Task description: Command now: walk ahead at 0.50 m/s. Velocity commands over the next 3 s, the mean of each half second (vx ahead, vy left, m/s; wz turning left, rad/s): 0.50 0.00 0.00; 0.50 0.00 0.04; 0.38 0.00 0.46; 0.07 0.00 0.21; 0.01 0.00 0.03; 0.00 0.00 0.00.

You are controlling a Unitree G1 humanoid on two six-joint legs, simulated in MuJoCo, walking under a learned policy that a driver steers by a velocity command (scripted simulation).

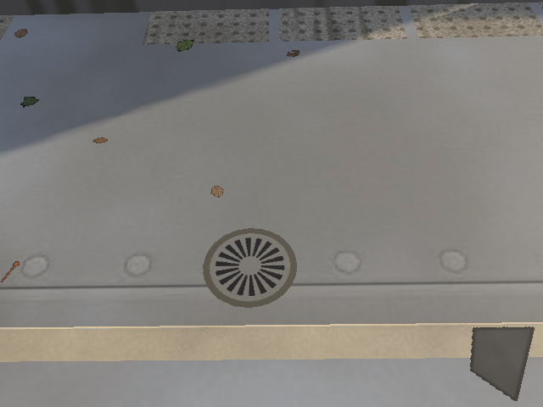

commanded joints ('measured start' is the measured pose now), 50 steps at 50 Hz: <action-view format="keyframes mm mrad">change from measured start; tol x32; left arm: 1 44 75 6 -36 18 -25 -12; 19 377 16 -15 67 34 -11 -66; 42 -422 73 39 -187 -8 37 -39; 48 288 140 65 -12 3 -4 -14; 50 72 123 68 -6 0 -19 3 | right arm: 1 -21 -19 1 -47 -4 7 17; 15 -346 -37 -27 -182 24 61 4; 20 403 -117 -60 30 18 27 -19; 26 65 38 -27 -4 26 -14 -46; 47 478 75 -7 94 -18 -31 20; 50 89 2 -47 -17 27 -26 17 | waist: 1 -16 -83 10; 15 7 -107 67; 19 -132 149 -441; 22 -164 21 6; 43 -58 29 52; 47 73 -252 -368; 50 103 -70 40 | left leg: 1 -189 51 8 -99 155 -25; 15 -8 -54 101 -609 171 22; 18 663 -59 96 -467 360 155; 20 1190 281 -602 -784 10 348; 26 411 151 -192 -992 56 187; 45 572 116 8 -622 823 94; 48 -143 -195 19 235 -442 -23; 50 -217 -34 -59 264 -209 37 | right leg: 1 88 -270 213 -183 172 -201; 17 274 -255 57 64 789 -68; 20 -467 45 110 887 -436 55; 21 -600 -34 201 996 -381 -3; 36 -390 -147 77 515 362 47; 43 -439 -110 33 352 9 -8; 46 182 -82 27 310 176 -114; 48 717 -462 704 47 74 -395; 50 232 -426 472 -40 -94 -239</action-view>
